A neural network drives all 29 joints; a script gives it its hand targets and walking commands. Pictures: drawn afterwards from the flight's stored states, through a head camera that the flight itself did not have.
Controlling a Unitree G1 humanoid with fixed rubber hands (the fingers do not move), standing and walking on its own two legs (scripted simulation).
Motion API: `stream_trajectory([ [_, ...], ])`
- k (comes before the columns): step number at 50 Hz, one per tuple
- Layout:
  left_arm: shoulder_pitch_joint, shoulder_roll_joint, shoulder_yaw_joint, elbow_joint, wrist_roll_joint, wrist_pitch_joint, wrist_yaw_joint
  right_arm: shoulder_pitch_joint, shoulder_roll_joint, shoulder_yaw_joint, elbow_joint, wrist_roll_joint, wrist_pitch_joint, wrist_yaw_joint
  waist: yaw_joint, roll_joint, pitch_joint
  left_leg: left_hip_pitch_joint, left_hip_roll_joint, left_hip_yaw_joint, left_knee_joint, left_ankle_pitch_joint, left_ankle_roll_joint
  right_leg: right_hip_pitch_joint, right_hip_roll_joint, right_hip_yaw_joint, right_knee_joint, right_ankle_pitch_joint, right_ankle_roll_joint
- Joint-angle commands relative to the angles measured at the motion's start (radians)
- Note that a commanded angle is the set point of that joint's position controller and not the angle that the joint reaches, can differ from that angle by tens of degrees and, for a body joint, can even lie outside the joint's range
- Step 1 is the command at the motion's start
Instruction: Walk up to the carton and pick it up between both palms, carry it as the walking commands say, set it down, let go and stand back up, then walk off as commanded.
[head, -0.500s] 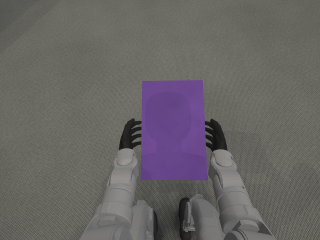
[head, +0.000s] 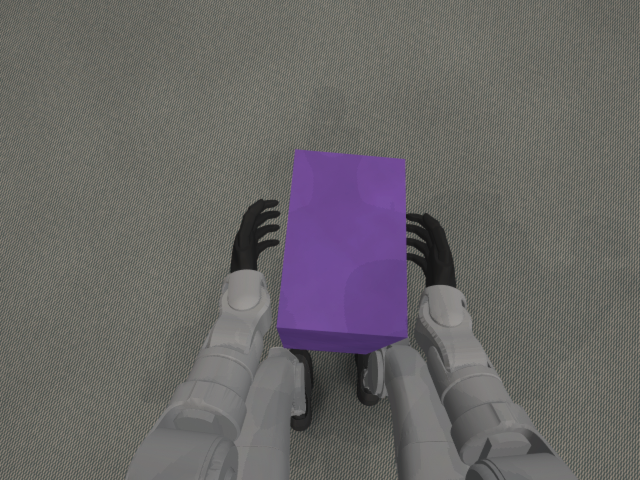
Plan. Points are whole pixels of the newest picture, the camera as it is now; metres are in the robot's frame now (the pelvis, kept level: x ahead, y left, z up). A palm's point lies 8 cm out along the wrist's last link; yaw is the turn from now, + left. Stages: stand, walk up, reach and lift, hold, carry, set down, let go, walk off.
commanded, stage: set down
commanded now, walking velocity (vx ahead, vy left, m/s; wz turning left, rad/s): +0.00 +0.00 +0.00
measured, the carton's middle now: (335, 267) +0.35 -0.01 -0.25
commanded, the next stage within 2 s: none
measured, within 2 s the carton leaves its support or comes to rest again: neither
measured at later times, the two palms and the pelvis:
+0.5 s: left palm (266, 257) +0.36 +0.10 -0.23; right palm (417, 262) +0.35 -0.13 -0.22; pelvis -0.04 +0.00 -0.07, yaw +0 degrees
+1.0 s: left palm (271, 238) +0.41 +0.11 -0.31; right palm (402, 242) +0.39 -0.13 -0.31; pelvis -0.04 +0.00 -0.15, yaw +0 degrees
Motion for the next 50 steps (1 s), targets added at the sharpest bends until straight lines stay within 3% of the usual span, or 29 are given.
stream_trajectory([
  [1,-0.213,-0.132,-0.123,-0.129,-0.025,-0.055,0.006,-0.309,0.127,0.095,-0.200,0.016,-0.071,0.019,0.019,0.001,-0.877,0.152,-0.096,-0.200,-0.037,0.454,-0.010,0.380,0.148,0.243,0.102,0.437,-0.018],
  [2,-0.222,-0.133,-0.126,-0.141,-0.026,-0.055,0.008,-0.321,0.129,0.101,-0.214,0.019,-0.073,0.020,0.032,-0.003,-0.902,0.151,-0.098,-0.199,-0.025,0.473,-0.010,0.372,0.149,0.241,0.115,0.447,-0.016],
  [6,-0.296,-0.115,-0.141,-0.201,-0.039,-0.047,0.014,-0.365,0.121,0.090,-0.260,0.024,-0.062,0.017,0.027,-0.015,-1.014,0.113,-0.096,-0.186,0.024,0.490,-0.013,0.375,0.153,0.227,0.165,0.471,-0.005],
  [9,-0.349,-0.120,-0.150,-0.215,-0.047,-0.027,0.021,-0.406,0.118,0.091,-0.262,0.033,-0.042,0.016,0.038,-0.009,-1.043,0.083,-0.097,-0.167,0.055,0.432,-0.014,0.344,0.154,0.217,0.196,0.399,0.000],
  [14,-0.447,-0.180,-0.196,-0.191,-0.077,-0.002,0.018,-0.466,0.153,0.096,-0.210,0.019,-0.009,0.017,0.000,-0.012,-1.029,0.018,-0.100,-0.161,0.104,0.308,-0.017,0.245,0.161,0.196,0.240,0.274,0.001],
  [17,-0.524,-0.205,-0.207,-0.169,-0.082,0.002,0.018,-0.552,0.173,0.106,-0.187,0.016,-0.007,0.018,-0.003,-0.013,-1.015,-0.028,-0.102,-0.162,0.136,0.258,-0.018,0.181,0.165,0.188,0.278,0.227,0.000],
  [23,-0.686,-0.200,-0.189,-0.150,-0.089,0.026,0.021,-0.749,0.183,0.133,-0.183,0.040,0.013,0.022,0.049,-0.031,-1.033,-0.118,-0.107,-0.141,0.212,0.142,-0.019,0.117,0.165,0.191,0.350,0.112,0.004],
  [25,-0.725,-0.198,-0.185,-0.140,-0.098,0.037,0.022,-0.794,0.178,0.134,-0.174,0.042,0.023,0.018,0.046,-0.034,-1.054,-0.131,-0.108,-0.136,0.238,0.113,-0.020,0.103,0.165,0.184,0.373,0.085,0.007],
  [35,-0.829,-0.197,-0.151,-0.071,-0.122,0.069,0.008,-0.882,0.207,0.114,-0.061,0.047,0.070,0.016,0.053,-0.039,-1.099,-0.237,-0.123,-0.116,0.334,0.114,-0.025,0.032,0.174,0.179,0.470,0.106,0.010],
  [38,-0.853,-0.214,-0.153,-0.066,-0.122,0.069,-0.002,-0.907,0.217,0.112,-0.060,0.043,0.069,0.021,0.039,-0.036,-1.121,-0.258,-0.124,-0.120,0.367,0.150,-0.028,0.009,0.176,0.178,0.506,0.144,0.011],
  [50,-0.972,-0.220,-0.202,-0.123,-0.153,0.069,-0.017,-1.057,0.215,0.161,-0.140,0.089,0.071,0.034,0.038,-0.002,-1.231,-0.296,-0.125,-0.124,0.494,0.276,-0.041,-0.040,0.174,0.170,0.639,0.257,0.020],
])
